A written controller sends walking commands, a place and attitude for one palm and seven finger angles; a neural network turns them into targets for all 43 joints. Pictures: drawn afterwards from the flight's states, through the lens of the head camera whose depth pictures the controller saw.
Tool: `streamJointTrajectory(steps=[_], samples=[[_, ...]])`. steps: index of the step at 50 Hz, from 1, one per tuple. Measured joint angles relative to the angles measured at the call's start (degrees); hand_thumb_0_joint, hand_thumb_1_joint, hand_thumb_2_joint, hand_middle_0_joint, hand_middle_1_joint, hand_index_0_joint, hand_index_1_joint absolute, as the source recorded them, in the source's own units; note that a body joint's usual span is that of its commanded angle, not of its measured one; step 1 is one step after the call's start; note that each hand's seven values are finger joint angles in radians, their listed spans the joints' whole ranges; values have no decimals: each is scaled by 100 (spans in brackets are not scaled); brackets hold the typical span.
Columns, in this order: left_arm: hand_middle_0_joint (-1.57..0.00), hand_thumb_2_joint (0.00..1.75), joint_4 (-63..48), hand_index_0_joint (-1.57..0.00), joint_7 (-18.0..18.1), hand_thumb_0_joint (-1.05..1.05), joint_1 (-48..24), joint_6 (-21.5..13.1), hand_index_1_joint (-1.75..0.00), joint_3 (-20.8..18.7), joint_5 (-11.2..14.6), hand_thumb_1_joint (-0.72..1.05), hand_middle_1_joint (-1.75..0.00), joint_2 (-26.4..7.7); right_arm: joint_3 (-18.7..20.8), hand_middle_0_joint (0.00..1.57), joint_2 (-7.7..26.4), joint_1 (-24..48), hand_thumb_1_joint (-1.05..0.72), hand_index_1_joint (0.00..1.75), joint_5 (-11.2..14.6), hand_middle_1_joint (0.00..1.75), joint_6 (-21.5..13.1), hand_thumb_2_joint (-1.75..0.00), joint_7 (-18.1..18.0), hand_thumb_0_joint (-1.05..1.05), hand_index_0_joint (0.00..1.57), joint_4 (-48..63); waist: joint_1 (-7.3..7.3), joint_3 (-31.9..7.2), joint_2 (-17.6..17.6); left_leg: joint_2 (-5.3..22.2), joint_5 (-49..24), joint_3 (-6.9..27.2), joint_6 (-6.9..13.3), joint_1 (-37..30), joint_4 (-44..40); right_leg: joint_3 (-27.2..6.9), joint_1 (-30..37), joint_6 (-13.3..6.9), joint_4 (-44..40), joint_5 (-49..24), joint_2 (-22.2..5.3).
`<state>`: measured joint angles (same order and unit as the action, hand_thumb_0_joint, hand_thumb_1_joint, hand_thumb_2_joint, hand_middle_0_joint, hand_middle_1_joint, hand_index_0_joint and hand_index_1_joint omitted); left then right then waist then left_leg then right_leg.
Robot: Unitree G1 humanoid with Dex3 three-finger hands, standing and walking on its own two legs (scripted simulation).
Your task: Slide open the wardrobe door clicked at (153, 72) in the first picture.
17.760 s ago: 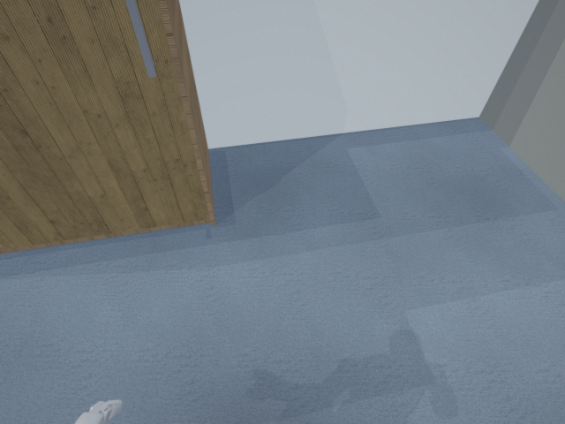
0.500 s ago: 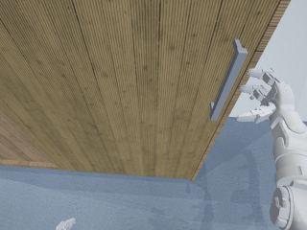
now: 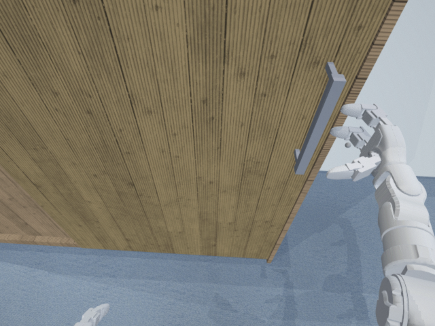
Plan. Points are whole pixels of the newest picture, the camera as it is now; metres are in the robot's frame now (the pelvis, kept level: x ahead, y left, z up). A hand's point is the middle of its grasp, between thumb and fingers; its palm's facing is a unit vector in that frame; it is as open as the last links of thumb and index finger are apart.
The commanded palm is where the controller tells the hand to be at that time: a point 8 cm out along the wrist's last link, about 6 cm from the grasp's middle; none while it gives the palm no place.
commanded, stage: move the hooked fingers beside the handle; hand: right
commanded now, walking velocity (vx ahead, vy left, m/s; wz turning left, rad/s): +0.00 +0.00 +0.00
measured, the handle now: (313, 125) +0.48 -0.13 +0.13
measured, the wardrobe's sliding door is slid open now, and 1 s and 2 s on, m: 0.00 0.00 0.00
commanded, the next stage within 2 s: feel for the door with the fingertips in 0.20 s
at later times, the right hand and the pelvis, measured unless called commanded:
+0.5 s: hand (341, 146) +0.42 -0.17 +0.13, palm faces -0.06 +1.00 +0.00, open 14.0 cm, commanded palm +0.40 -0.22 +0.13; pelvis +0.00 +0.01 +0.00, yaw +0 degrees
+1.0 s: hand (333, 139) +0.43 -0.15 +0.14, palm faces -0.05 +1.00 +0.00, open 14.0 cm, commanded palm +0.42 -0.20 +0.13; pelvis -0.01 +0.00 +0.00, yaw +0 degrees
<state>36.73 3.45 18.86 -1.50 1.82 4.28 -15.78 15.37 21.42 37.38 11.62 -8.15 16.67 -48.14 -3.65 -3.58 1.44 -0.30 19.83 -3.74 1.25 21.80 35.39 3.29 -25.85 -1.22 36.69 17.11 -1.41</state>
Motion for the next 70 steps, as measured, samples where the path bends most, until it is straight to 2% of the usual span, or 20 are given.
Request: streamJointTrajectory(steps=[5, 20, 26, 37, 42, 50, 61, 70], samples=[[-20, 90, -74, -20, -1, 0, -82, -2, -30, 10, -1, 90, -30, 13, -32, 30, -13, 23, 50, 120, -76, 120, -35, -30, -96, -1, 30, -15, -7, 44, -11, -4, 4, -16, 19, 21, 38, -17, -15, 16, 16, -15, -4], [-20, 90, -15, -20, 15, 0, 50, 52, -30, 21, 31, 90, -30, 1, -3, 30, 67, -29, 50, 120, 16, 120, -68, -30, -15, -1, 30, -49, -15, 35, 4, -45, -17, -12, 55, -39, -12, -20, 54, 51, -41, -38, -40], [-20, 90, 66, -20, 7, 0, 57, 45, -30, -15, 28, 90, -30, -14, -131, 30, -109, -52, 50, 120, 50, 120, -53, -30, -100, -1, 30, 80, 11, 48, 9, -39, -25, -30, 50, -37, -21, -39, 39, 47, -38, -46, -31], [-20, 90, 30, -20, -69, 1, -37, 5, -30, -14, -13, 90, -30, 60, -220, 30, -400, -69, 50, 120, -88, 120, -51, -30, -450, -1, 30, 225, -25, 19, -2, -31, -22, 31, 33, -34, 1, 18, 72, 34, -49, -38, -27], [-20, 90, -1, -20, -60, 0, -64, 14, -30, 12, -15, 90, -30, 96, -166, 30, -317, 30, 50, 120, -151, 120, -43, -30, -516, -1, 30, 90, -42, 37, -13, -34, -25, 39, 33, -32, 9, 26, 74, 32, -43, -39, -30], [-20, 90, 92, -20, -62, 0, -11, 5, -30, -2, -10, 90, -30, 62, -234, 30, -242, 340, 50, 120, -107, 120, -130, -30, -443, -1, 30, -249, -14, 42, -10, -16, -21, -2, 23, 36, 38, -16, -23, 20, 10, -39, -11], [-20, 90, 222, -20, -98, 0, 123, -38, -30, -62, -48, 90, -30, 28, -255, 33, -247, 624, 50, 123, -177, 123, -352, -30, -536, -1, 33, -607, -46, 47, -16, 3, -3, -20, 9, 207, 143, -36, -205, 5, 117, -27, 5], [-20, 90, 278, -20, -101, 0, 187, -66, -30, -24, -65, 90, -30, 38, -184, 36, -122, 888, 50, 125, -202, 125, -442, -30, -455, -1, 36, -998, -100, 41, -24, -5, -27, -30, 14, 332, 199, -48, -335, 3, 177, -51, -5]])
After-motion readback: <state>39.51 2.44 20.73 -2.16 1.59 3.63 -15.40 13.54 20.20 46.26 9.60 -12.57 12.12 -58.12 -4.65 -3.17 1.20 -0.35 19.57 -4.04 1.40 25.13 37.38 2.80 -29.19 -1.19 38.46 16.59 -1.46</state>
